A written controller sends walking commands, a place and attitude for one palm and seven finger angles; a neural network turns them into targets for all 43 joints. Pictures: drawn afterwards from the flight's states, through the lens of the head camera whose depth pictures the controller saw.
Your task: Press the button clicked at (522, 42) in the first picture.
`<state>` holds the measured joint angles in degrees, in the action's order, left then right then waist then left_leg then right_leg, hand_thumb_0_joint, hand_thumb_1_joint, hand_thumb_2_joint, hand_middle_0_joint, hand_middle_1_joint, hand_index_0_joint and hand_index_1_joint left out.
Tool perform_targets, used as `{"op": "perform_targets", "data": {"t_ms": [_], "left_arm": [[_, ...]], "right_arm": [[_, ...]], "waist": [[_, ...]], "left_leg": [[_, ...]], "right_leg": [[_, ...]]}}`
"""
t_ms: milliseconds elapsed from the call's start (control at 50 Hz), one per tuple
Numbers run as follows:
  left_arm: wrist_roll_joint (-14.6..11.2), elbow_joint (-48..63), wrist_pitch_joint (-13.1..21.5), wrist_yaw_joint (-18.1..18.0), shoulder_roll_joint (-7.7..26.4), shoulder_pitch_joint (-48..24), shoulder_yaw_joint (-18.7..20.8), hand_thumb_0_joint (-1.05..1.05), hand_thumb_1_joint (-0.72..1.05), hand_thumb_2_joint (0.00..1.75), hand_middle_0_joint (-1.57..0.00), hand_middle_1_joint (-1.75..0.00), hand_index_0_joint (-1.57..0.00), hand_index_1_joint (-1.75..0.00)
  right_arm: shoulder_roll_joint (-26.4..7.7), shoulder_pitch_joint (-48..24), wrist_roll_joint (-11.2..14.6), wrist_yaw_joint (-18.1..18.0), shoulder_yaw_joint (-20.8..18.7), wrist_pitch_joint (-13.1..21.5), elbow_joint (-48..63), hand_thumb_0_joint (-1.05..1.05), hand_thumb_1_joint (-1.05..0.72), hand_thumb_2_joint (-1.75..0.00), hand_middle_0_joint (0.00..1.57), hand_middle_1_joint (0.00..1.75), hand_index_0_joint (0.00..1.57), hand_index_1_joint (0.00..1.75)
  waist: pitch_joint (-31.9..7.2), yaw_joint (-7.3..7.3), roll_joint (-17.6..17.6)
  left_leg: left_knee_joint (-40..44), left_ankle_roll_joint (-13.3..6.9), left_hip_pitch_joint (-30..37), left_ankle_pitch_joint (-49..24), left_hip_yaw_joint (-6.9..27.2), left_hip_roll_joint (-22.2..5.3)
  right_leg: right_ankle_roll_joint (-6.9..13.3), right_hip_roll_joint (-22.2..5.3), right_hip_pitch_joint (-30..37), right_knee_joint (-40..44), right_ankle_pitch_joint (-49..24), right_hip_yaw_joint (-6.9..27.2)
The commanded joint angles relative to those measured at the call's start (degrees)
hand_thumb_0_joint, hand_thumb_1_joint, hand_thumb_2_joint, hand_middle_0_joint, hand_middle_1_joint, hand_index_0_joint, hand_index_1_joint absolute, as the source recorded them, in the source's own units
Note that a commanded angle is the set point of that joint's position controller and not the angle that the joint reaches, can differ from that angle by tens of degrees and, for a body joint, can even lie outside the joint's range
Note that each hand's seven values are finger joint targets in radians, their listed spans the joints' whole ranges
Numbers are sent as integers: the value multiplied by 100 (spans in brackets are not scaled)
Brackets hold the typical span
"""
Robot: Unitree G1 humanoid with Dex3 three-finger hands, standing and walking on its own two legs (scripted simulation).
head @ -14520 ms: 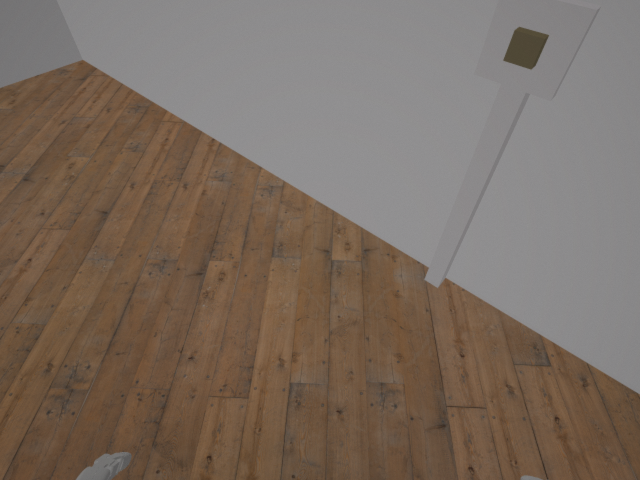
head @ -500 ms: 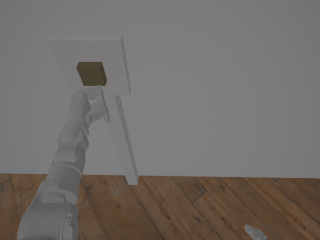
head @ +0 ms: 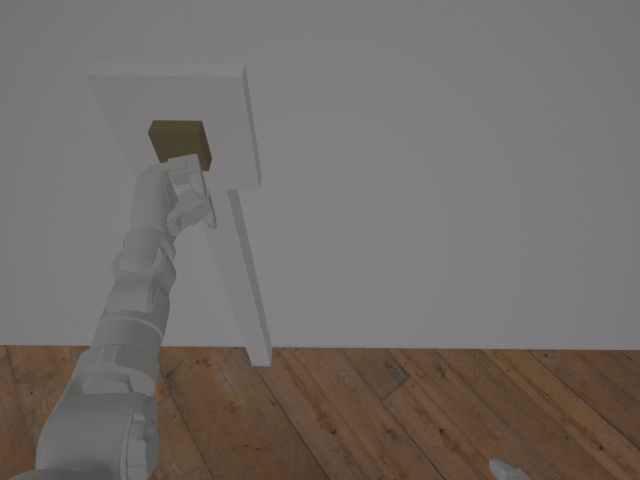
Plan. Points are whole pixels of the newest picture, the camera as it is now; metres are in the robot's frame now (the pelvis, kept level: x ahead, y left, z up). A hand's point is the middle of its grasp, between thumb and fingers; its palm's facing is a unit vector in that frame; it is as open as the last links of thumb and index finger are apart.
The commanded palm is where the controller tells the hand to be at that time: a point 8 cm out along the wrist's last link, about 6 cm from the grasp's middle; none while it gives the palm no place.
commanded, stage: press the button with the knuckle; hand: left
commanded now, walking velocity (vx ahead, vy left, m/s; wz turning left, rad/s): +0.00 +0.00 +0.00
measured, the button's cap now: (182, 144) +0.50 +0.18 +0.15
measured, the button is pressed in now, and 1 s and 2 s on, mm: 0 10 0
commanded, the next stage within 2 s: hold the button down briefly in 0.76 s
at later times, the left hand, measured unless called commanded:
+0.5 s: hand (215, 192) +0.45 +0.14 +0.11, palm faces +0.04 -1.00 +0.00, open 3.3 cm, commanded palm +0.44 +0.19 +0.12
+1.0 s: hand (214, 185) +0.46 +0.14 +0.11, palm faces +0.04 -1.00 -0.01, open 3.7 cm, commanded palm +0.47 +0.19 +0.12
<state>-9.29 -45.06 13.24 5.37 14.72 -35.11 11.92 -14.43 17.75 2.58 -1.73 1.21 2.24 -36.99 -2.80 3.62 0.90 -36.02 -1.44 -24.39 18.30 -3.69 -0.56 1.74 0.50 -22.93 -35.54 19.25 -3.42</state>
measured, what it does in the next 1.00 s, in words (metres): stands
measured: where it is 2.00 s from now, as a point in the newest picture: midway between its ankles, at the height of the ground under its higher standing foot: outside the picture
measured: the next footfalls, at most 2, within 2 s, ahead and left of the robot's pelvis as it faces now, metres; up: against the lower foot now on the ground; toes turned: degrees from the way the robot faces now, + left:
none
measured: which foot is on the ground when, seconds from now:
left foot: down 0.00-1.00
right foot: down 0.00-1.00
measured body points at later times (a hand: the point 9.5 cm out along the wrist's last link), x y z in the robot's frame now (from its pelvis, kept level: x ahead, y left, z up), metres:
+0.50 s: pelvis -0.01 +0.00 -0.01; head +0.04 +0.00 +0.44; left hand +0.44 +0.19 +0.11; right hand +0.03 -0.26 -0.13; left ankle +0.00 +0.10 -0.73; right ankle -0.02 -0.10 -0.73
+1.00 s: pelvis -0.03 -0.01 -0.01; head +0.04 +0.00 +0.43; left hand +0.45 +0.20 +0.11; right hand -0.02 -0.27 -0.13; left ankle +0.00 +0.10 -0.73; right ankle -0.02 -0.10 -0.73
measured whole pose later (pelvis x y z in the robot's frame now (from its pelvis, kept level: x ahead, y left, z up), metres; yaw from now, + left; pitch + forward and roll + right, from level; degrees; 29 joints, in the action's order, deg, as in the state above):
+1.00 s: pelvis -0.03 -0.01 -0.01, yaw +1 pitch +11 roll -1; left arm -7.4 -70.7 20.7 5.6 22.0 -54.6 14.8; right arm -16.4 23.0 1.2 -1.8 1.8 4.4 -42.1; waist -2.4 8.5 1.2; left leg -41.3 -1.2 -35.1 17.2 -1.7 -1.0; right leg 2.3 0.8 -32.5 -39.7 18.3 -5.4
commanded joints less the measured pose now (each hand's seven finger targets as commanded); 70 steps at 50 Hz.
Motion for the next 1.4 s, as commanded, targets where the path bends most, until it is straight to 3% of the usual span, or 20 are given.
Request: {"op": "perform_targets", "data": {"t_ms": [0,80,140,200,240,300,440,540,560,660,720,860,900,1000,1080,1140,1180,1280,1320,1380], "left_arm": [[-30,1045,380,77,849,-2605,44,0,90,90,-130,-150,-130,-150],[-31,544,242,31,835,-3091,19,0,90,90,-130,-150,-130,-150],[19,511,347,-77,901,-3572,61,0,90,90,-130,-150,-130,-150],[98,418,570,-170,1212,-3687,317,0,90,90,-130,-150,-130,-150],[171,397,664,-158,1029,-3729,156,0,90,90,-130,-150,-130,-150],[153,354,760,-142,1114,-3857,209,0,90,90,-130,-150,-130,-150],[136,-189,817,-136,1262,-4549,244,0,90,90,-130,-150,-130,-150],[162,-265,1007,-119,1291,-4836,207,0,90,90,-130,-150,-130,-150],[182,-460,1022,-133,1398,-4899,278,0,90,90,-130,-150,-130,-150],[210,-685,1071,-127,1634,-5419,288,0,90,90,-130,-150,-130,-150],[234,-713,1115,-117,1700,-5538,289,0,90,90,-130,-150,-130,-150],[155,-957,1079,-87,1687,-5862,209,0,90,90,-130,-150,-130,-150],[167,-1117,1053,-75,1944,-5725,416,0,90,90,-130,-150,-130,-150],[177,-1166,995,8,2083,-5799,454,0,90,90,-130,-150,-130,-150],[147,-1194,955,10,2071,-5769,479,0,90,90,-130,-150,-130,-150],[132,-1177,922,19,1983,-5810,395,0,90,90,-130,-150,-130,-150],[146,-1343,902,12,2175,-5585,622,0,90,90,-130,-150,-130,-150],[177,-1338,862,62,2266,-5244,756,0,90,90,-130,-150,-130,-150],[162,-1178,875,87,2023,-5132,638,0,90,90,-130,-150,-130,-150],[133,-994,920,100,2034,-4589,788,0,90,90,-130,-150,-130,-150]], "right_arm": [[-804,232,17,-4,-338,198,511,0,-90,-90,20,30,20,30],[-845,303,26,-17,-332,151,446,0,-90,-90,20,30,20,30],[-839,359,-10,-24,-324,154,398,0,-90,-90,20,30,20,30],[-859,494,-62,-6,-340,145,343,0,-90,-90,20,30,20,30],[-829,515,-67,28,-344,153,328,0,-90,-90,20,30,20,30],[-864,575,-78,47,-364,135,299,0,-90,-90,20,30,20,30],[-905,661,-76,-8,-328,168,151,0,-90,-90,20,30,20,30],[-921,725,-107,1,-318,231,103,0,-90,-90,20,30,20,30],[-942,778,-110,-6,-316,231,60,0,-90,-90,20,30,20,30],[-1016,876,-117,-37,-302,289,-14,0,-90,-90,20,30,20,30],[-1035,930,-117,-35,-303,328,-41,0,-90,-90,20,30,20,30],[-1092,1094,-128,-52,-285,409,-131,0,-90,-90,20,30,20,30],[-1127,1141,-126,-59,-290,411,-130,0,-90,-90,20,30,20,30],[-1122,1167,-101,-62,-271,411,-116,0,-90,-90,20,30,20,30],[-1118,1175,-98,-61,-259,422,-60,0,-90,-90,20,30,20,30],[-1114,1152,-100,-57,-252,435,-46,0,-90,-90,20,30,20,30],[-1140,1185,-110,-45,-260,421,-12,0,-90,-90,20,30,20,30],[-1120,1133,-115,-14,-253,370,120,0,-90,-90,20,30,20,30],[-1085,1077,-119,7,-280,368,177,0,-90,-90,20,30,20,30],[-1071,1041,-127,30,-296,322,296,0,-90,-90,20,30,20,30]], "waist": [[-2011,79,100],[-1667,186,-247],[-1782,233,-60],[-2118,198,-194],[-2247,215,167],[-2342,259,-9],[-1861,476,-16],[-2156,500,258],[-2028,553,34],[-1890,755,1],[-2153,759,316],[-2003,939,105],[-2111,885,38],[-1967,891,236],[-1935,907,125],[-1892,923,295],[-1928,842,24],[-1992,702,21],[-2031,649,190],[-2302,454,116]], "left_leg": [[106,-32,1384,-2134,399,-1],[161,-43,1068,-1668,421,1],[133,-34,1121,-1662,456,7],[57,-41,1150,-1870,470,3],[-6,-14,1316,-2014,466,-1],[-17,-13,1284,-1962,495,-19],[44,-51,930,-1167,503,-1],[-1,-34,1005,-1064,526,19],[-4,-51,875,-969,558,6],[9,-86,546,-415,545,19],[-24,-68,704,-449,573,17],[-24,-96,427,-95,599,7],[-41,-100,362,-170,573,4],[-46,-102,198,-36,548,14],[-45,-116,123,24,530,12],[-40,-100,152,110,544,11],[-61,-111,29,36,551,10],[-83,-110,-68,-46,505,33],[-79,-89,140,-138,513,30],[-87,-72,330,-474,499,17]], "right_leg": [[-27,68,238,255,-2346,211],[-48,74,42,322,-1979,194],[-37,63,-48,273,-1883,203],[-46,76,82,170,-2049,233],[-27,81,-50,121,-2081,226],[-40,109,-27,108,-2043,220],[-70,114,-344,261,-1442,262],[-63,107,-387,218,-1307,298],[-59,111,-397,228,-1225,294],[-115,95,-522,308,-797,384],[-106,100,-625,270,-757,382],[-142,114,-735,348,-462,410],[-151,114,-621,334,-545,431],[-151,104,-657,358,-441,456],[-163,108,-633,378,-387,461],[-157,105,-764,370,-280,437],[-155,110,-634,337,-344,439],[-140,102,-465,284,-450,439],[-119,112,-572,259,-505,383],[-87,136,-396,159,-808,325]]}}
